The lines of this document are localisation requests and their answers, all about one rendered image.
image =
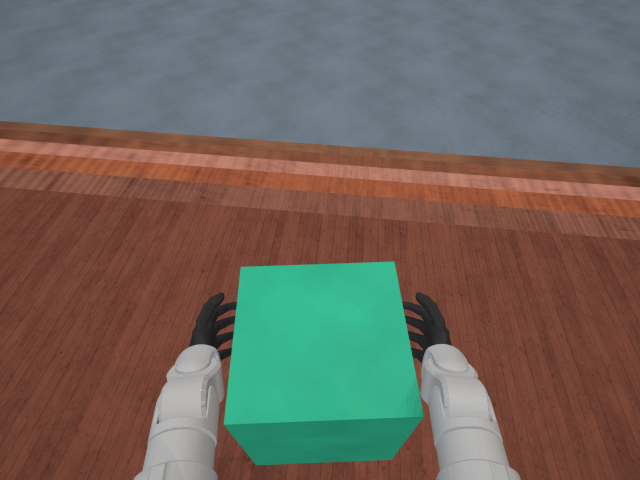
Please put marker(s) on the robot right forearm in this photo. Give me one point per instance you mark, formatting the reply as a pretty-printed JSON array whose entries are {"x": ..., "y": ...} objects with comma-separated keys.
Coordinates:
[{"x": 465, "y": 430}]

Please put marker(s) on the robot left forearm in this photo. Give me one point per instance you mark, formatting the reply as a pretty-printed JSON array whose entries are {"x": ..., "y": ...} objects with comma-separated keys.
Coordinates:
[{"x": 184, "y": 429}]

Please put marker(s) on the right robot hand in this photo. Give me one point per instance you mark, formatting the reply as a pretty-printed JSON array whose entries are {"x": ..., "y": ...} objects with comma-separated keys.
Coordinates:
[{"x": 433, "y": 326}]

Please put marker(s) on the carton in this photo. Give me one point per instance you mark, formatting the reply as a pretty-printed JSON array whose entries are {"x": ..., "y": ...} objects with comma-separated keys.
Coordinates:
[{"x": 321, "y": 365}]

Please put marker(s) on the left robot hand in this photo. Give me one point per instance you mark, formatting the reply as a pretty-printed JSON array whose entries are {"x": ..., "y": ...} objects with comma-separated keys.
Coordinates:
[{"x": 207, "y": 327}]

